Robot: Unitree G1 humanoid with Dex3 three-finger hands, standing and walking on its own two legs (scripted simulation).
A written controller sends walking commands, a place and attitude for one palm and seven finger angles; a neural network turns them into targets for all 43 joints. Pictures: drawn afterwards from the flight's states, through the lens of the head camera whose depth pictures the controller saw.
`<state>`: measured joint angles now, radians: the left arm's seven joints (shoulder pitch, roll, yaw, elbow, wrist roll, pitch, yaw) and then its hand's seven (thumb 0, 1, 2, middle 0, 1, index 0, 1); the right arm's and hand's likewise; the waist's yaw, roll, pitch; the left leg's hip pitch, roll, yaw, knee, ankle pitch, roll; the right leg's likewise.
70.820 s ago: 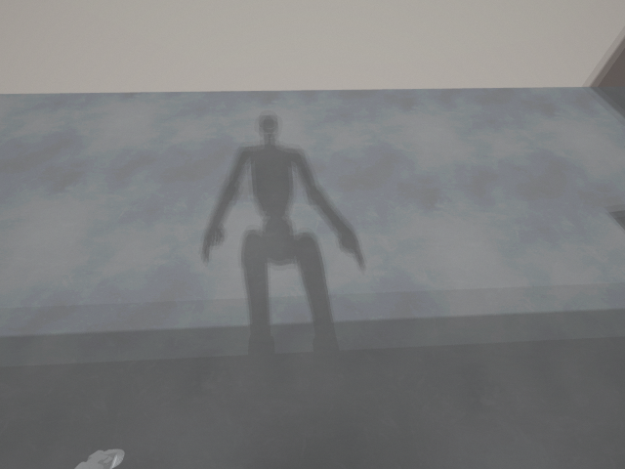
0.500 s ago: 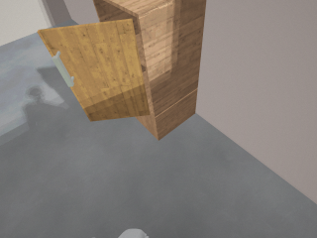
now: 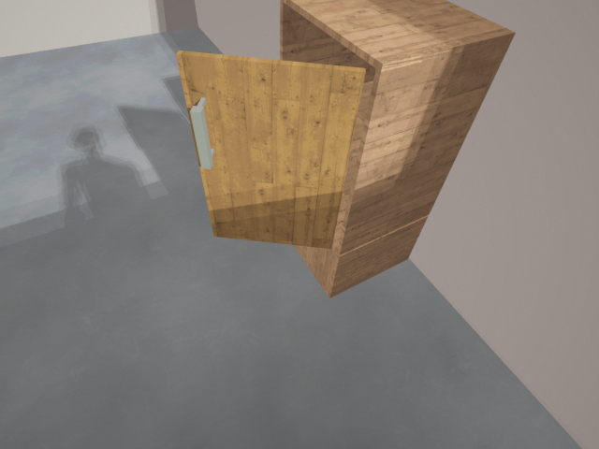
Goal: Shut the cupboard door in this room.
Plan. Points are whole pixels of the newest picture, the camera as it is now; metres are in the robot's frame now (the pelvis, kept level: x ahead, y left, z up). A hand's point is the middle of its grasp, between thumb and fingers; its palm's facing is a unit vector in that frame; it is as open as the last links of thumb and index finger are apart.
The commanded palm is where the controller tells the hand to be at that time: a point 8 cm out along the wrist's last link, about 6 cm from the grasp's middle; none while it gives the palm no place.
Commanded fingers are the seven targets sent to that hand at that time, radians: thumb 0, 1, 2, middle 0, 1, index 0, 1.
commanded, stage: take the last steps up to it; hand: left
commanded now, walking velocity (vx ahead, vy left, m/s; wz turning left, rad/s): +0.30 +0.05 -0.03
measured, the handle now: (204, 134) +0.75 +0.30 -0.04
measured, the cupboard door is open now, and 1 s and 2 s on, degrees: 55 55 55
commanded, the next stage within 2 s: come to a stop and stand still in 0.44 s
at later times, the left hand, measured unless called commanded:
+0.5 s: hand (223, 359) +0.28 +0.16 -0.16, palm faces +0.02 -0.97 -0.23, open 7.3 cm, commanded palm none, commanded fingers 0.00 0.90 0.90 -0.20 -0.30 -0.20 -0.30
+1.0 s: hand (205, 345) +0.31 +0.20 -0.18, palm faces +0.02 -0.98 -0.20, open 7.4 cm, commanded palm none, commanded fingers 0.00 0.90 0.90 -0.20 -0.30 -0.20 -0.30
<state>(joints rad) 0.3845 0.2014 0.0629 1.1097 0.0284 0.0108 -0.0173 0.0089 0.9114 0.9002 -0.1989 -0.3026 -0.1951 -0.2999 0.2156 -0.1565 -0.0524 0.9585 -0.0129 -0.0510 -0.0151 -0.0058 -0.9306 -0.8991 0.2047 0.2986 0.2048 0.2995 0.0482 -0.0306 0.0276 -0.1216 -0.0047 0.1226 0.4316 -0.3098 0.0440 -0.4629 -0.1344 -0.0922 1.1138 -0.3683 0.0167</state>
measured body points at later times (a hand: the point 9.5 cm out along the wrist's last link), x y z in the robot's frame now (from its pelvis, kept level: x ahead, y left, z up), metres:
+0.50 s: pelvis +0.20 -0.02 -0.01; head +0.24 -0.05 +0.44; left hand +0.28 +0.21 -0.15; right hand +0.17 -0.23 -0.18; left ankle +0.15 +0.13 -0.64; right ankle +0.25 -0.08 -0.74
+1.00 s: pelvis +0.28 +0.01 +0.00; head +0.33 +0.03 +0.44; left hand +0.31 +0.25 -0.17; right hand +0.37 -0.21 -0.14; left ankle +0.34 +0.13 -0.74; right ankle +0.22 -0.11 -0.66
